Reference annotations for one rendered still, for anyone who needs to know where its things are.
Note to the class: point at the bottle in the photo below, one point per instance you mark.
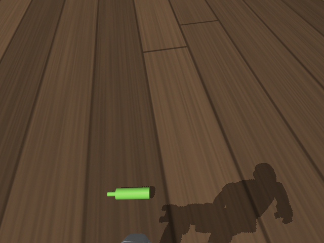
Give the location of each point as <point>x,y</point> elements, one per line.
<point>131,193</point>

